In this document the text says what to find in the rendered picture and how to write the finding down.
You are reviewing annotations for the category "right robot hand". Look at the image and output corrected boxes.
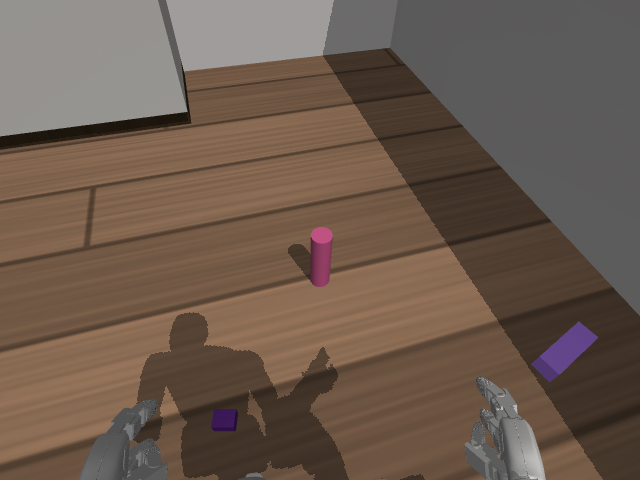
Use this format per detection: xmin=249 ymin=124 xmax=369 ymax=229
xmin=465 ymin=376 xmax=546 ymax=480

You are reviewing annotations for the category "left robot hand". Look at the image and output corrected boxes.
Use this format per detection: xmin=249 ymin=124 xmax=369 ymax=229
xmin=78 ymin=398 xmax=168 ymax=480

